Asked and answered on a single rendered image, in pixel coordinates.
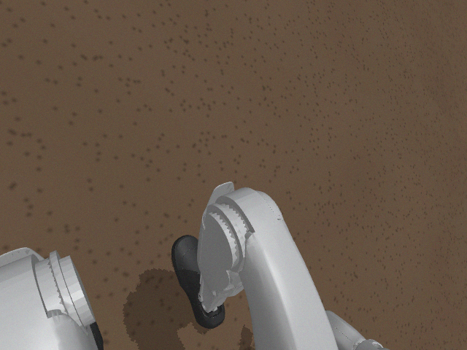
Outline right robot foot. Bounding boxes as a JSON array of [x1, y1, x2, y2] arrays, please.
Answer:
[[171, 235, 225, 329]]

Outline left robot foot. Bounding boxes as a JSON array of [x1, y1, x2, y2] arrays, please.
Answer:
[[90, 322, 104, 350]]

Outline right robot hand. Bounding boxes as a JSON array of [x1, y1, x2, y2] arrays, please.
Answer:
[[325, 311, 366, 350]]

